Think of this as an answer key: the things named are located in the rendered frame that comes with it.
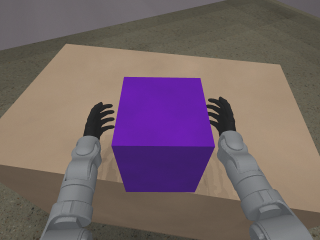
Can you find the robot right upper arm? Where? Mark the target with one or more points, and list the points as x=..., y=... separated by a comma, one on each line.
x=282, y=227

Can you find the robot left hand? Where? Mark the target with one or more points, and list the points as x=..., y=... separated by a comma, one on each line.
x=93, y=126

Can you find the pedestal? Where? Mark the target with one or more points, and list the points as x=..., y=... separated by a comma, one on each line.
x=40, y=130

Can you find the carton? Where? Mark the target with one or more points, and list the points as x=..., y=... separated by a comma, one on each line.
x=162, y=139

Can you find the robot right hand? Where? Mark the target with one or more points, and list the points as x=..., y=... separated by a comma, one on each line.
x=226, y=121

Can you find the robot right forearm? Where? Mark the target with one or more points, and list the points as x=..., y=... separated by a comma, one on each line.
x=258, y=199

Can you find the robot left upper arm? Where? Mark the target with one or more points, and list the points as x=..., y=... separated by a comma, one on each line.
x=68, y=234

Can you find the robot left forearm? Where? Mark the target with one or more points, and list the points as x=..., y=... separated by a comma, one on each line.
x=73, y=208

